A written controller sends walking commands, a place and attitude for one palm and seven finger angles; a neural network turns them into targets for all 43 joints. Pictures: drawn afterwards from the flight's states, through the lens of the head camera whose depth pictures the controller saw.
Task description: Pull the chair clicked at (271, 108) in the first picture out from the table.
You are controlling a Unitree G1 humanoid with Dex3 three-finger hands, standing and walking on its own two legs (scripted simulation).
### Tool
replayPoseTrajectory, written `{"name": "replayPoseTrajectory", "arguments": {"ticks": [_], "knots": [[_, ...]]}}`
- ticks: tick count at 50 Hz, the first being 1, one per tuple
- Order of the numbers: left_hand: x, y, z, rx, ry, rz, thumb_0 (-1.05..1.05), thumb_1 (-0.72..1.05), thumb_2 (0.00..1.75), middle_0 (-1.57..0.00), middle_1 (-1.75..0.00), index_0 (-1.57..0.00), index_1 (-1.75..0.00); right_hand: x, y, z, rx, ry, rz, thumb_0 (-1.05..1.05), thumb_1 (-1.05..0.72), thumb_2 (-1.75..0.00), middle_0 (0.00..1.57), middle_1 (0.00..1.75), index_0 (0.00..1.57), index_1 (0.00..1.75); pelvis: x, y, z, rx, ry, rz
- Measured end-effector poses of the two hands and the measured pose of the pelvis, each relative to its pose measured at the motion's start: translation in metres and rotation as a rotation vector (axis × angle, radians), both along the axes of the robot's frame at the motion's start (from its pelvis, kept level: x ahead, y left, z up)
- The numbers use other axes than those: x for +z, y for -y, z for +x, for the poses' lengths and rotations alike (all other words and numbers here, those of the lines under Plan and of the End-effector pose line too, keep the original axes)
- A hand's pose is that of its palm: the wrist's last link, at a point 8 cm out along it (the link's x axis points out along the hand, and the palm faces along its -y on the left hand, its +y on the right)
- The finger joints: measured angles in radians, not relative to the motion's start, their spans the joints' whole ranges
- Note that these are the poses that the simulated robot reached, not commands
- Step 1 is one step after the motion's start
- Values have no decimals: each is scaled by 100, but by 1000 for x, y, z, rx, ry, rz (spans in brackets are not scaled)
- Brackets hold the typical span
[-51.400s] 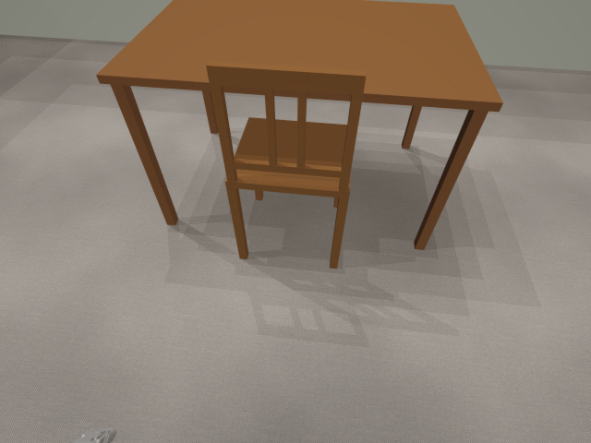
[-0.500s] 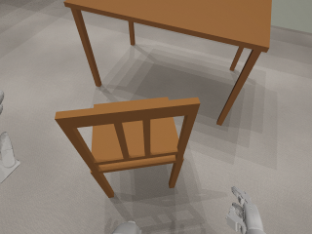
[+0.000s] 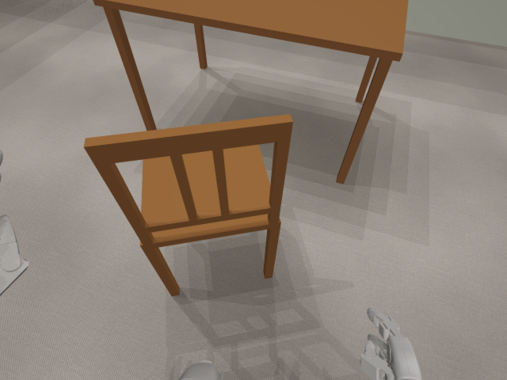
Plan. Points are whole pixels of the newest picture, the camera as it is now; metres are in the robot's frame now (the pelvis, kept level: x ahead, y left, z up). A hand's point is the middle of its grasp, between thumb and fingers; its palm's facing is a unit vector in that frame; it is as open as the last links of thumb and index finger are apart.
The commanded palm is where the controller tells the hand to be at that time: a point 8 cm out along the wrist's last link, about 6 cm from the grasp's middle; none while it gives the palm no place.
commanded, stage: stop stepping back and stand still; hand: left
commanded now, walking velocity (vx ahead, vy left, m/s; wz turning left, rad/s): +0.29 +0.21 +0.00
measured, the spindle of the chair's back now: (185, 188) +0.52 +0.20 -0.11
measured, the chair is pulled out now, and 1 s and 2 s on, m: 0.58 0.58 0.58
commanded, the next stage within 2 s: let the arm hang, fingers relaxed in 1.04 s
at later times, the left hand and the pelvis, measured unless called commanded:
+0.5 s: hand out of the picture +0.14 +0.28 +0.17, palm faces +0.51 -0.75 -0.42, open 7.4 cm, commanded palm +0.08 +0.30 +0.18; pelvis -0.05 +0.00 +0.00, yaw +2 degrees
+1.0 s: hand (3, 288) +0.18 +0.27 +0.17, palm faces +0.41 -0.78 -0.47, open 7.4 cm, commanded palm +0.12 +0.31 +0.18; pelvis -0.01 +0.00 +0.01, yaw +2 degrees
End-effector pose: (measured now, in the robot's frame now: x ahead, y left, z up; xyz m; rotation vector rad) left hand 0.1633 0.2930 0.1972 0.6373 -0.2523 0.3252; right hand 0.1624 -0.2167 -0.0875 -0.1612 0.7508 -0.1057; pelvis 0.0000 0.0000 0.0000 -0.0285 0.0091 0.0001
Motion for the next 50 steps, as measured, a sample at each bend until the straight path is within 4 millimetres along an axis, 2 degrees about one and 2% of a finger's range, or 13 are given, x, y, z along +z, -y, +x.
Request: {"name": "replayPoseTrajectory", "arguments": {"ticks": [4,8,11,15,21,28,36,44,50], "knots": [[-14,2,-18,36,-64,-57,1,88,90,-22,-30,-22,-31,8,27,-35,-65,-36,-53,1,-91,-90,20,30,21,30,5,3,-12,-3,-1,43],[-16,-7,-34,51,-24,-69,1,88,90,-22,-30,-22,-31,17,47,-61,-98,-29,-140,1,-91,-90,20,30,20,30,3,-1,-22,29,5,23],[-10,-13,-47,50,29,-65,1,88,90,-22,-30,-22,-31,26,51,-76,-114,-20,-168,1,-91,-90,20,30,20,30,5,-3,-33,25,30,33],[-2,-20,-62,75,60,-42,1,88,90,-22,-30,-22,-31,29,45,-83,-112,29,-139,1,-91,-90,19,30,20,30,6,-6,-39,36,34,24],[-8,-22,-73,125,73,-76,1,89,90,-21,-30,-21,-31,16,22,-81,-67,29,-63,1,-91,-90,20,30,20,30,4,-3,-45,35,53,14],[-14,-10,-69,135,62,-128,1,89,90,-21,-30,-21,-31,11,3,-67,-7,28,-18,1,-91,-90,20,30,20,30,5,2,-43,35,51,12],[-7,-9,-49,112,38,-99,1,89,90,-21,-30,-21,-31,20,10,-45,-6,34,-34,1,-91,-90,20,30,21,30,10,3,-31,30,35,13],[-14,-10,-30,89,-21,-106,1,89,90,-21,-30,-21,-31,28,23,-26,-36,33,-73,1,-91,-90,20,30,20,30,11,0,-19,28,31,12],[-12,-12,-24,71,-24,-98,2,89,90,-22,-30,-21,-31,31,22,-18,-45,30,-83,1,-91,-90,20,30,20,30,11,-3,-13,29,32,11]]}}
